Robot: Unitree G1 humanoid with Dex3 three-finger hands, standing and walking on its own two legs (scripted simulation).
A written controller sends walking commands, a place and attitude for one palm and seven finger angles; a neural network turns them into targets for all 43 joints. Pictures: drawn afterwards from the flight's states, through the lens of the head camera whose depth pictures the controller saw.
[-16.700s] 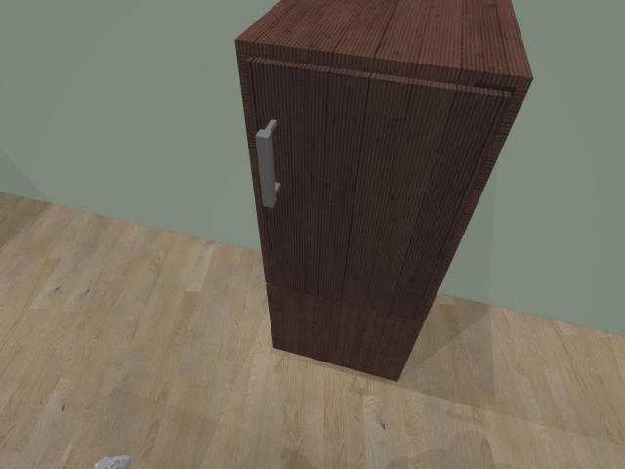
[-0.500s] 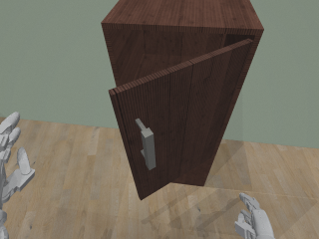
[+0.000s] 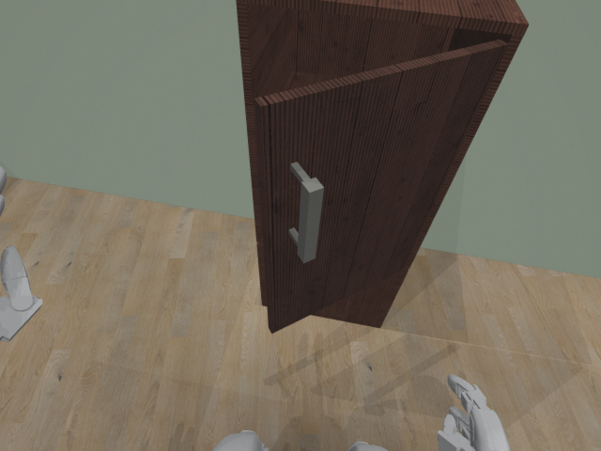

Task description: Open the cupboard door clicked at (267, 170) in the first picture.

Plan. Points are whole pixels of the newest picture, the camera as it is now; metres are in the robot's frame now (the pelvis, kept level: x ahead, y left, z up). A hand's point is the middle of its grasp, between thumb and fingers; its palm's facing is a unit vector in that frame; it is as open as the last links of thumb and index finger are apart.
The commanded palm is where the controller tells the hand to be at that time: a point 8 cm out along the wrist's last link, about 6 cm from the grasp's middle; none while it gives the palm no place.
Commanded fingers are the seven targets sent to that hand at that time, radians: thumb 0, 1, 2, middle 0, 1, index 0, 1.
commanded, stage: step back with the hand held close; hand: left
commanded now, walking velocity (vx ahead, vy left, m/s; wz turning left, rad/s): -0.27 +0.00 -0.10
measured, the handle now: (302, 214) +0.41 +0.03 +0.09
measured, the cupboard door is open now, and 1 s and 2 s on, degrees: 39 39 39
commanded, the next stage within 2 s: stop stepping back and stand still in 0.38 s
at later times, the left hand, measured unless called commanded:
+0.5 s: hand out of the picture +0.13 +0.24 +0.20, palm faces +0.32 -0.85 -0.41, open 7.4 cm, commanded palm +0.07 +0.29 +0.20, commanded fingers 0.00 0.90 0.90 -0.20 -0.30 -0.20 -0.30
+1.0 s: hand out of the picture +0.04 +0.21 +0.18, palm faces +0.32 -0.86 -0.40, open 7.4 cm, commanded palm -0.02 +0.27 +0.20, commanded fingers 0.00 0.90 0.90 -0.20 -0.30 -0.20 -0.30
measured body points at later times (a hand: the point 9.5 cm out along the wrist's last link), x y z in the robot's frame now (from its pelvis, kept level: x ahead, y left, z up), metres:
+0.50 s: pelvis -0.10 +0.00 +0.02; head -0.05 +0.04 +0.47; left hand +0.11 +0.28 +0.22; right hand +0.08 -0.22 -0.05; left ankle +0.03 +0.11 -0.72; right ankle -0.22 -0.13 -0.66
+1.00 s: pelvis -0.19 -0.01 +0.01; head -0.21 +0.00 +0.46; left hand +0.02 +0.26 +0.20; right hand -0.06 -0.28 -0.06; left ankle -0.14 +0.08 -0.72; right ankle -0.25 -0.11 -0.71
